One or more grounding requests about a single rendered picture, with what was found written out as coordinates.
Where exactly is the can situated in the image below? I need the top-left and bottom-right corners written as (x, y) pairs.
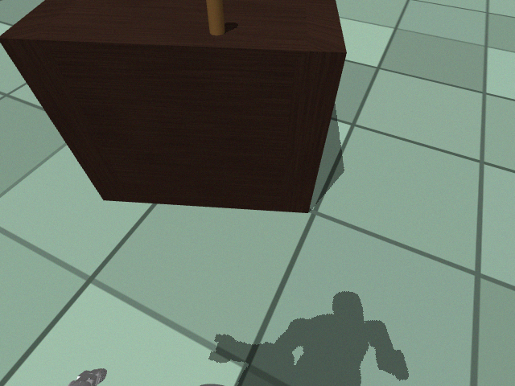
top-left (206, 0), bottom-right (225, 35)

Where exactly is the left robot hand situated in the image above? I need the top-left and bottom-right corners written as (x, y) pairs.
top-left (68, 368), bottom-right (107, 386)

